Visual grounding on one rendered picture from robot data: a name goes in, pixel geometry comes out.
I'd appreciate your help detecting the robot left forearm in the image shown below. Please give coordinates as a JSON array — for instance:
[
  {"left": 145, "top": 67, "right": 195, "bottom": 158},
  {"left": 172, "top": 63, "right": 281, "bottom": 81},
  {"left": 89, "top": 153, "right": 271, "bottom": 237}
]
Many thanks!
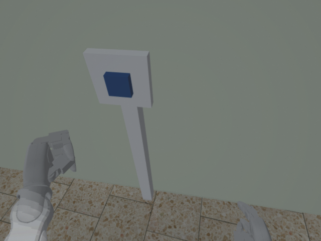
[{"left": 4, "top": 185, "right": 54, "bottom": 241}]

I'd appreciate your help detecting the left robot hand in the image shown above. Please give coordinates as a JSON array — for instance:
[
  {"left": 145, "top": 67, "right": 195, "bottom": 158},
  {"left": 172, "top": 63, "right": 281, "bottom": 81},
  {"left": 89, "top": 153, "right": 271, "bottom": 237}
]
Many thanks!
[{"left": 23, "top": 130, "right": 76, "bottom": 187}]

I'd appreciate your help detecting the button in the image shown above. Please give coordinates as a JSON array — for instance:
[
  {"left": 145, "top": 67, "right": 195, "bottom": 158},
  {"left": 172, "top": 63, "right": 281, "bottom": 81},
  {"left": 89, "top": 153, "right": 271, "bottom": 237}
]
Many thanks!
[{"left": 103, "top": 72, "right": 133, "bottom": 98}]

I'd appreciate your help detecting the panel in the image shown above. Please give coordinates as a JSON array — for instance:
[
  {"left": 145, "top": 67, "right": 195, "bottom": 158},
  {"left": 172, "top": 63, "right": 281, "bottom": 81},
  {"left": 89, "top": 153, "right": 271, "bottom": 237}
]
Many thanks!
[{"left": 83, "top": 48, "right": 154, "bottom": 201}]

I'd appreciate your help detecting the right robot hand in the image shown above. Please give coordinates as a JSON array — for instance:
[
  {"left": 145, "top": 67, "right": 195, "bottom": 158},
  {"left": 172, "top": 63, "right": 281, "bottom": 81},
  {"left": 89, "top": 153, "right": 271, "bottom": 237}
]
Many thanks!
[{"left": 233, "top": 201, "right": 272, "bottom": 241}]

